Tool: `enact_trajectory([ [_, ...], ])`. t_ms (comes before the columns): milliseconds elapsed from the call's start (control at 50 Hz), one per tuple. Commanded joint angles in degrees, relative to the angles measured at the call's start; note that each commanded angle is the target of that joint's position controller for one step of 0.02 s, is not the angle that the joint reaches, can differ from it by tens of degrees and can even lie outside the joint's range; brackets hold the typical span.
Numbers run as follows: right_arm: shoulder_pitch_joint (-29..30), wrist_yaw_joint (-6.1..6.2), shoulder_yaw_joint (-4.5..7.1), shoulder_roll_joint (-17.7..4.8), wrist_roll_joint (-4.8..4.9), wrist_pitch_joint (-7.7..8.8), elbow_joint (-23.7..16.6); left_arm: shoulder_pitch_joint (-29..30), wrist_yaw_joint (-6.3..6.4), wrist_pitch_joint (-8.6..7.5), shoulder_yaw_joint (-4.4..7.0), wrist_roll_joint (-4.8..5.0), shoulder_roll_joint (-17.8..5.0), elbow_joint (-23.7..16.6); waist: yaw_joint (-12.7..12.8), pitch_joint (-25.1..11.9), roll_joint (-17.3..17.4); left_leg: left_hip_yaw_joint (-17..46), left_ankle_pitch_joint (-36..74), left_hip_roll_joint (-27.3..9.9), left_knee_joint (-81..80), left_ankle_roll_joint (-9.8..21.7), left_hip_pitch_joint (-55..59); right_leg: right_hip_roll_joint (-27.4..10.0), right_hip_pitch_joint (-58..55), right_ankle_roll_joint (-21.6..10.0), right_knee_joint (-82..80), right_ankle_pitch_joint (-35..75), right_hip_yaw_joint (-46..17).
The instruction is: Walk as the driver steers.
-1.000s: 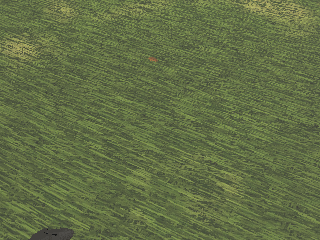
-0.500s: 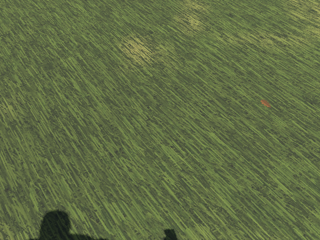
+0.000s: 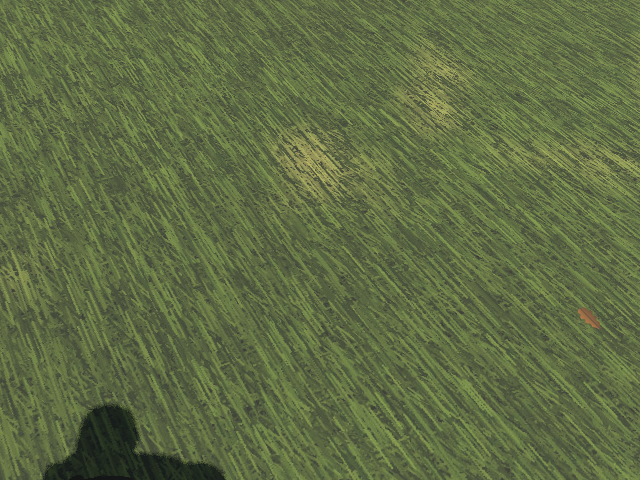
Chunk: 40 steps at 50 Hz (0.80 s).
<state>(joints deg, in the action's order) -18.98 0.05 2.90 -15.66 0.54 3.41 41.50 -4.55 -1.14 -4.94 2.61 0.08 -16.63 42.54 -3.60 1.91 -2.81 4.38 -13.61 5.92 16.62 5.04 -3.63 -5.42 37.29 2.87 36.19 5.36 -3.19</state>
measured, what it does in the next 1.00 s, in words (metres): walks ahead, turning right: right foot, then left foot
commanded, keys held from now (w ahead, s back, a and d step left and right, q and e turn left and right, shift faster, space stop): w+e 0.50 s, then e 0.50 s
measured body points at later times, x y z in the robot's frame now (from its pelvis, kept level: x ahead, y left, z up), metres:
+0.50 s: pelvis +0.29 -0.07 +0.00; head +0.32 -0.08 +0.45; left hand +0.38 +0.20 -0.11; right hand +0.45 -0.35 -0.08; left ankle +0.49 +0.08 -0.69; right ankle +0.24 -0.14 -0.75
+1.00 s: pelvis +0.45 -0.07 -0.01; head +0.49 -0.10 +0.44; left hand +0.73 +0.10 -0.10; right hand +0.44 -0.38 -0.11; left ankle +0.55 +0.02 -0.75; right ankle +0.43 -0.21 -0.71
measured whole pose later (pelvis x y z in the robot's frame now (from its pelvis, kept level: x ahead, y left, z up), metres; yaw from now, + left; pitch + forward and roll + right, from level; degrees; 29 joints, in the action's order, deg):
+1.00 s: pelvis +0.45 -0.07 -0.01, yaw -30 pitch +1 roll +2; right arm -7.3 0.6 3.7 -16.6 -0.3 0.5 42.5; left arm -10.8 0.4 3.9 4.1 0.7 -18.4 35.8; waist -1.2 4.3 -0.8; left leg -8.2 -8.8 -2.1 23.2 0.9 -15.2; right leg -3.7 28.6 3.1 47.4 -18.0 -0.3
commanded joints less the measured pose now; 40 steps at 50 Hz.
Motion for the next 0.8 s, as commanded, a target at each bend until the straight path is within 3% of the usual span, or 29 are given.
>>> enact_trajectory([
  [20, -2.6, 0.33, 2.78, -10.03, 0.12, 0.55, -1.02, 7.55, -0.93, -1.34, 0.6, 0.62, -4.1, -5.37, -1.85, 1.77, 6.89, 7.23, 12.18, -16.33, -4.56, 7.62, -0.19, 1.35, -1.0, -1.48, -4.5, 2.26, 1.47],
  [100, -3.57, 0.68, 3.14, -10.63, 0.04, -0.31, 0.97, 7.06, -2.26, -1.52, 0.66, 0.88, -4.79, -6.22, -0.83, 1.62, 7.52, 6.04, 23.75, -19.67, -0.17, 5.84, 8.6, 2.59, 0.05, -5.55, -6.86, -7.37, 2.61],
  [120, -2.64, 0.82, 3.26, -11.13, -0.06, -0.48, 0.92, 4.49, -2.3, -1.45, 1.06, 0.86, -5.63, -5.71, 0.71, -0.22, 8.15, 4.6, 33.17, -19.14, 2.84, 4.96, 9.25, 4.19, -4.11, -6.76, -6.97, -9.82, 3.87],
  [140, -1.49, 1.0, 3.28, -11.46, -0.21, -0.79, 0.74, -0.58, -2.12, -1.37, 1.88, 0.74, -6.98, -4.4, 3.69, -3.96, 8.26, 2.32, 44.31, -17.67, 9.11, 3.89, 8.98, 6.57, -11.82, -8.28, -7.67, -9.97, 5.85],
  [160, -0.82, 1.31, 2.84, -10.72, -0.47, -1.06, 0.25, -8.34, -1.79, -1.21, 3.06, 0.5, -9.24, -2.35, 7.56, -9.39, 6.76, -0.73, 48.47, -15.03, 19.56, 2.11, 5.34, 7.14, -23.86, -10.24, -7.89, -7.2, 5.44],
  [180, -2.74, 1.7, 1.76, -8.49, -2.06, -0.86, -1.25, -16.75, -1.46, -0.91, 4.02, 0.36, -13.36, -1.44, 9.32, -17.02, -0.69, -3.18, 30.91, -11.81, 37.03, -0.31, -7.42, -2.97, -41.27, -14.72, -6.02, -3.64, -8.97],
  [200, -8.82, 0.86, 0.3, -3.32, -1.78, 0.37, -1.93, -18.91, -1.91, -0.82, 4.52, 0.89, -15.39, -0.48, 5.66, -21.42, -14.84, -2.57, -14.76, -0.88, 54.62, -4.65, -30.44, -13.61, -57.94, -24.17, -13.66, -17.5, -37.73],
  [220, -3.93, 0.25, 0.77, -8.03, -0.51, 1.71, -2.08, -19.0, -1.87, -0.67, 3.25, 1.92, -10.09, -0.73, 8.81, -19.29, -7.87, 3.77, -17.19, -3.48, 59.09, -4.05, -37.47, -12.97, -58.48, -22.25, -18.46, -27.88, -41.01],
  [240, 2.48, -0.31, 1.29, -9.82, 1.03, 2.72, -3.98, -15.38, -1.4, -0.35, 2.83, 1.39, -8.71, -1.64, 9.17, -11.17, -4.22, 3.06, -11.98, -5.95, 58.38, -3.59, -40.8, -11.48, -51.52, -20.21, -19.73, -26.35, -33.54],
  [260, 5.75, -0.3, 1.05, -9.3, 0.54, 3.44, -4.67, -12.85, -1.13, -0.06, 2.7, 0.69, -8.58, -2.48, 8.17, -6.95, 1.3, 2.08, -8.4, -7.95, 55.37, -3.4, -39.69, -9.32, -44.13, -19.2, -20.54, -20.77, -28.28],
  [280, 6.84, -0.19, 1.29, -9.06, -0.68, 3.74, -5.07, -10.95, -0.91, 0.12, 2.44, 0.4, -7.86, -3.0, 6.48, -4.18, 3.23, 1.72, -5.94, -9.41, 50.88, -3.95, -37.8, -7.58, -38.25, -18.99, -21.46, -14.72, -24.68],
  [300, 6.06, -0.14, 1.43, -8.68, -1.28, 3.6, -5.25, -10.03, -0.62, 0.12, 2.08, -0.13, -7.19, -3.51, 4.7, -4.1, 1.82, 1.85, -4.33, -10.37, 48.13, -4.46, -34.41, -5.94, -34.71, -18.86, -22.49, -10.1, -22.35],
  [360, 4.9, 0.18, 1.14, -6.9, -1.58, 2.44, -5.36, -9.84, 0.11, 0.23, 2.3, 0.49, -7.63, -3.77, 3.06, -3.33, -0.45, 0.18, -3.59, -10.61, 41.01, -7.04, -32.17, -4.02, -28.88, -19.62, -24.3, -3.46, -17.73],
  [400, 8.65, 0.46, 0.65, -5.7, -1.63, 2.02, -6.46, -11.07, 0.82, 0.39, 2.86, 0.76, -9.23, -3.3, 3.97, -1.87, -0.29, -0.7, 2.1, -10.0, 33.79, -8.54, -32.25, -2.61, -25.87, -18.96, -25.03, -2.17, -15.02],
  [480, 16.99, -0.03, -0.01, -4.01, -1.13, 2.7, -7.96, -14.45, 1.78, 1.36, 3.19, 1.36, -9.79, -1.99, 7.17, -1.44, -1.27, -1.18, 16.86, -6.78, 18.51, -9.4, -25.81, 0.81, -22.42, -15.38, -23.42, -5.05, -12.14],
  [560, 20.52, -0.78, 0.85, -5.88, -0.91, 3.53, -9.01, -17.75, 2.49, 3.04, 3.43, 1.56, -9.49, -0.79, 7.69, -2.07, -2.41, 0.12, 16.64, -3.82, 11.03, -8.07, -22.69, 0.31, -27.82, -12.96, -15.83, -0.02, -16.56],
  [600, 17.92, -0.91, 1.62, -7.21, -0.98, 3.91, -8.32, -16.23, 2.96, 3.87, 3.63, 1.3, -9.33, -1.67, 5.79, -3.67, -4.06, 0.68, 14.07, -3.39, 8.99, -6.27, -19.28, 0.28, -30.47, -11.12, -10.2, 3.52, -19.49],
  [620, 14.36, -0.69, 2.0, -7.72, -1.25, 4.12, -7.45, -13.99, 3.04, 4.05, 3.47, 1.37, -8.65, -2.7, 3.26, -5.31, -4.08, 0.02, 17.81, -4.26, 5.73, -4.84, -13.93, 2.01, -29.75, -9.31, -5.81, 4.76, -18.96],
  [640, 9.36, -0.26, 2.54, -9.78, -2.12, 4.28, -6.97, -13.08, 2.9, 3.9, 2.8, 0.88, -6.46, -4.13, 0.92, -10.75, -2.11, 3.0, 25.75, -9.84, 6.3, -1.89, -2.74, 4.87, -25.93, -7.02, 3.37, 1.16, -17.0],
  [660, 4.05, 0.37, 3.06, -13.18, -2.93, 3.69, -6.96, -17.17, 2.78, 3.67, 1.65, -0.71, -2.59, -5.24, 1.35, -18.72, 9.78, 14.48, 49.39, -23.42, 12.0, 3.18, 14.04, 10.58, -14.67, -3.81, 19.93, -28.02, -10.73],
  [680, 1.72, -0.08, 3.3, -13.24, -1.92, 2.21, -5.43, -26.59, 2.37, 3.5, 1.19, 0.84, -4.1, -5.32, 4.09, -27.06, 23.48, 32.72, 44.39, -35.05, 11.53, 13.12, 23.88, 12.39, -2.91, -1.88, 33.61, -48.9, -7.19],
  [700, 4.98, -0.05, 2.52, -9.13, -1.19, 1.19, -7.14, -26.05, 2.49, 4.19, 2.54, 1.61, -9.2, -3.38, 3.43, -22.7, 14.37, 30.68, 31.69, -32.17, 8.59, 11.68, 17.51, 7.82, -0.21, -0.21, 39.03, -43.65, -7.94],
  [720, 7.63, 0.34, 1.64, -6.17, -1.19, 0.38, -7.86, -19.23, 2.71, 5.17, 3.26, 1.77, -10.94, -4.45, 2.05, -15.42, 9.86, 21.54, 26.34, -28.09, 7.32, 8.86, 11.08, 6.48, 1.75, 0.95, 40.17, -39.25, -5.06],
  [740, 10.57, 0.41, 1.1, -5.38, -1.4, -0.29, -7.69, -16.46, 3.05, 6.28, 3.51, 1.56, -10.52, -4.98, 2.87, -10.88, 7.09, 15.86, 24.5, -24.93, 5.59, 7.64, 3.84, 4.81, 0.98, 1.81, 38.69, -36.57, -3.69],
  [760, 12.93, 0.43, 1.01, -5.28, -1.48, -0.7, -7.24, -15.39, 3.35, 7.18, 3.73, 1.19, -9.96, -5.76, 4.16, -7.5, 7.81, 12.16, 22.42, -22.86, 3.97, 7.19, -2.41, 3.25, -0.5, 2.07, 35.97, -34.88, -3.11],
  [780, 13.98, 0.46, 1.37, -6.49, -1.97, -0.86, -6.7, -16.01, 3.34, 7.84, 3.36, 1.17, -8.03, -5.97, 5.11, -5.4, 9.76, 7.94, 21.67, -20.69, 1.48, 6.87, -8.28, 3.09, -4.3, 2.25, 33.64, -32.99, -1.2],
  [800, 14.52, 0.5, 1.63, -6.85, -2.26, -0.78, -6.25, -16.31, 3.38, 8.11, 3.07, 1.11, -6.53, -6.22, 5.37, -4.89, 10.99, 5.37, 21.99, -19.87, 0.02, 7.34, -10.38, 3.22, -6.13, 2.37, 31.3, -31.6, 0.1],
])
Keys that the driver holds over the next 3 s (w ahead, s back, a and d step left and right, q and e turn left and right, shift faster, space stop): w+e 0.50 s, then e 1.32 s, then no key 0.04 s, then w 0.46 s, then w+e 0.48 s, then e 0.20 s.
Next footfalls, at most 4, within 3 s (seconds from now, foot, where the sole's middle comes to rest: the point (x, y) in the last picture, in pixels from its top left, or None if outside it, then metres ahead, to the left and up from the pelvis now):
0.16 right None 0.28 -0.14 -0.78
0.64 left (298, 429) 0.59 0.01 -0.78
1.08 right None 0.45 -0.22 -0.78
1.54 left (324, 419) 0.60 -0.05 -0.78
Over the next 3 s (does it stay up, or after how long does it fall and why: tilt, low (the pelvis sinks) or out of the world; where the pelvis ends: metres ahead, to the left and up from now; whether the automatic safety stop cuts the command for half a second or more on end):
stays up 0.62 -0.55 -0.03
